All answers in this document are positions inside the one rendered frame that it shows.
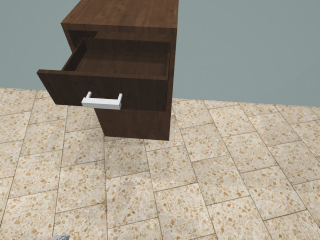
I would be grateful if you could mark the drawer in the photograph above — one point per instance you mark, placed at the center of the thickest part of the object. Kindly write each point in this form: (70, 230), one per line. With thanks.
(137, 69)

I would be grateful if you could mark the cabinet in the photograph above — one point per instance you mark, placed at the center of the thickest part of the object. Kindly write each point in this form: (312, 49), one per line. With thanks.
(140, 20)

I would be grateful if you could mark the handle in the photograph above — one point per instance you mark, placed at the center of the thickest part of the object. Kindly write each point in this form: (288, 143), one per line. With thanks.
(101, 103)

